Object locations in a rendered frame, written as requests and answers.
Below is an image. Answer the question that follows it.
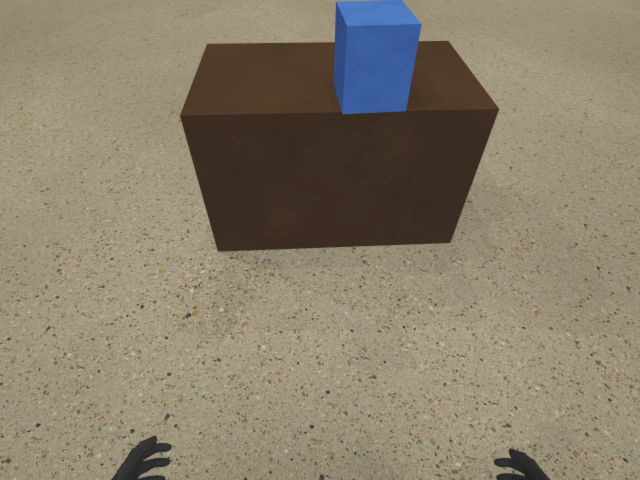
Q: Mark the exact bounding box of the left robot hand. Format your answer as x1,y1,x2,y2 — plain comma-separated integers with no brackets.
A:
112,436,172,480

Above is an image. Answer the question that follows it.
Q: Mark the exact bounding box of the right robot hand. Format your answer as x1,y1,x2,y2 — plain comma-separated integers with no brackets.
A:
494,449,550,480

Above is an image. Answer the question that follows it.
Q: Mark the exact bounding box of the carton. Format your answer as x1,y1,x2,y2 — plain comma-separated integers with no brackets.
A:
333,0,422,114

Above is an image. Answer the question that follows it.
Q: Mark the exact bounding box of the pedestal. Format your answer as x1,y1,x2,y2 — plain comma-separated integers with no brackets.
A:
180,41,499,252

